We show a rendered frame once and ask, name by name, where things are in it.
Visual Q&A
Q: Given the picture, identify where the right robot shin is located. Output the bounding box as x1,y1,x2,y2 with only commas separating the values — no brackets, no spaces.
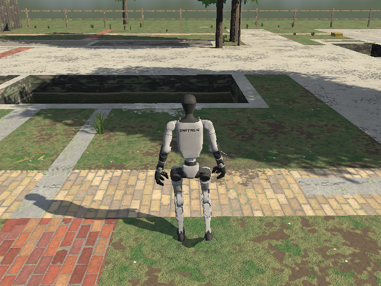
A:
202,193,211,233

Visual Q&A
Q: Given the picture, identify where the robot left forearm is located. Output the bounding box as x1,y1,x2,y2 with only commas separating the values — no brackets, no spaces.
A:
156,145,168,173

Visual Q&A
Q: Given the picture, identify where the robot right hand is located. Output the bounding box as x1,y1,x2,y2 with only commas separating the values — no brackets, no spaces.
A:
212,166,226,179

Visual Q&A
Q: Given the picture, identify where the left robot upper arm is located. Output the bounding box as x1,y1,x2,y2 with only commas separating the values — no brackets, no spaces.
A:
162,120,177,154

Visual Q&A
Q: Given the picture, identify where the robot right forearm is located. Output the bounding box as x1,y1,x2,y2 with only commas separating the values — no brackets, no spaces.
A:
213,143,224,168

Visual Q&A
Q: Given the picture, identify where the robot left hand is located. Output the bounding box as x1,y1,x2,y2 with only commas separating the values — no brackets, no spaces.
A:
155,171,168,186

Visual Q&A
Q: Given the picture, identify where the right robot upper arm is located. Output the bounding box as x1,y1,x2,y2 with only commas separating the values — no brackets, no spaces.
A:
202,120,218,153

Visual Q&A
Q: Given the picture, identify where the humanoid robot head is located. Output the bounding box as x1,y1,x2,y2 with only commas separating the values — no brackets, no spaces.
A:
179,94,199,123

